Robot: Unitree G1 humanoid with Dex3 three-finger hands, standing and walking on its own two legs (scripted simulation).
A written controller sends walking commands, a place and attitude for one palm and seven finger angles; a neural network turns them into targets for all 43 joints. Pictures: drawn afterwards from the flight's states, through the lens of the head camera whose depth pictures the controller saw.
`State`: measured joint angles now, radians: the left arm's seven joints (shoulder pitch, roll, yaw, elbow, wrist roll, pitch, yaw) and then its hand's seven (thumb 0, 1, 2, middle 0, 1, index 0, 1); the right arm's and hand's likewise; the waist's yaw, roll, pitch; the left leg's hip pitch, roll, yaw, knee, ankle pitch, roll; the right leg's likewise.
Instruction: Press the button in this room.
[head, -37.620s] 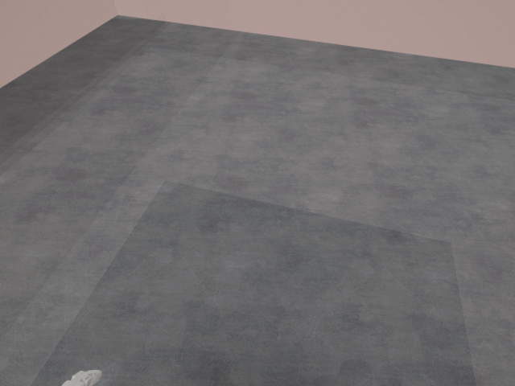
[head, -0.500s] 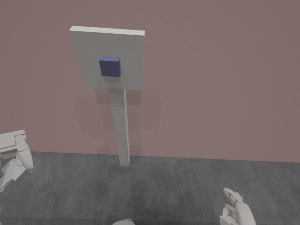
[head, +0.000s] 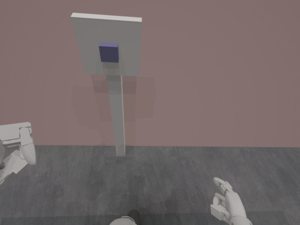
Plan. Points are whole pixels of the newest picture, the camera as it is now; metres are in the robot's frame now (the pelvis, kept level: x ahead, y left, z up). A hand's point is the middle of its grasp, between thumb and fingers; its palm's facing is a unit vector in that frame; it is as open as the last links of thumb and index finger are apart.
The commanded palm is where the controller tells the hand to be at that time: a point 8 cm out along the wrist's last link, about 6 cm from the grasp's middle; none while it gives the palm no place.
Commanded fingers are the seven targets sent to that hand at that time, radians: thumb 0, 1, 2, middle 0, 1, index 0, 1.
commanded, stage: step back with the hand held close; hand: left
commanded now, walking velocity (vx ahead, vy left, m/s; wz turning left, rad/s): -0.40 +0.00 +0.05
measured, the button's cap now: (109, 52) +0.62 +0.19 +0.12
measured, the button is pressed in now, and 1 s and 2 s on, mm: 0 0 0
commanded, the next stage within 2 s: stop stepping back and stand still in 0.14 s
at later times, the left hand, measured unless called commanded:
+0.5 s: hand out of the picture +0.12 +0.28 +0.18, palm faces +0.37 -0.87 -0.34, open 3.1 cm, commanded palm +0.05 +0.31 +0.19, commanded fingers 0.00 0.90 0.90 -1.30 -1.50 -1.30 -1.50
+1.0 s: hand out of the picture +0.06 +0.31 +0.18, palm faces +0.41 -0.83 -0.38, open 3.1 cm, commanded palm +0.00 +0.35 +0.19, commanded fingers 0.00 0.90 0.90 -1.30 -1.50 -1.30 -1.50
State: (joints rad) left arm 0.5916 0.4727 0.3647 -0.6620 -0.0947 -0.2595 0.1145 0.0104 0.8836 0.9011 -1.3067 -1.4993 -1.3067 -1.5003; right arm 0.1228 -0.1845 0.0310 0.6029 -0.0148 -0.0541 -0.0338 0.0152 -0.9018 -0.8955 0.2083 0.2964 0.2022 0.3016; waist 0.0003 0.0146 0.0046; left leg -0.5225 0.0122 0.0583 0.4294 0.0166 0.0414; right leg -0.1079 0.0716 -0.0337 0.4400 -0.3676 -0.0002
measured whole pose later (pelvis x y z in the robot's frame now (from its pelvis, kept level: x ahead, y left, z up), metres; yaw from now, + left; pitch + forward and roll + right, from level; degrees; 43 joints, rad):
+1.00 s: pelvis -0.13 +0.06 +0.00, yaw +1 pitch -2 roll +0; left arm 0.58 0.38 0.37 -0.57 -0.02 -0.19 0.16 0.01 0.89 0.90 -1.31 -1.50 -1.31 -1.50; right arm 0.27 -0.20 -0.01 0.65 -0.02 -0.12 -0.08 0.02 -0.90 -0.90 0.20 0.30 0.20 0.30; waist -0.03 -0.06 -0.01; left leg -0.30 0.02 0.05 0.57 -0.23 0.02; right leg -0.28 0.00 -0.04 0.78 -0.47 -0.01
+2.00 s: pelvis -0.12 +0.06 +0.02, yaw +2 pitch -2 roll +0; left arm 0.30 0.12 0.01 1.17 0.00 0.01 0.03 0.00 0.90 0.90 -0.26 -0.38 -0.26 -0.38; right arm 0.32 -0.11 0.01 1.14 -0.02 0.02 -0.03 0.01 -0.91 -0.90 0.20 0.30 0.20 0.30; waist 0.00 0.02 0.06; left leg -0.20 0.00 0.00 0.42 -0.18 0.01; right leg -0.15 0.01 -0.08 0.42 -0.24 -0.04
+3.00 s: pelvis -0.11 +0.05 +0.02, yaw +2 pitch -2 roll +0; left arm 0.23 0.16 0.02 1.15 0.01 -0.01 0.03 0.00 0.90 0.90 -0.20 -0.30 -0.20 -0.30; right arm 0.24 -0.16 0.00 1.14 -0.02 0.01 -0.03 0.01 -0.91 -0.90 0.20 0.30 0.20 0.30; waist 0.00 0.01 0.07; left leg -0.17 0.01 0.00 0.39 -0.18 -0.01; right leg -0.11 0.03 -0.08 0.38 -0.24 -0.05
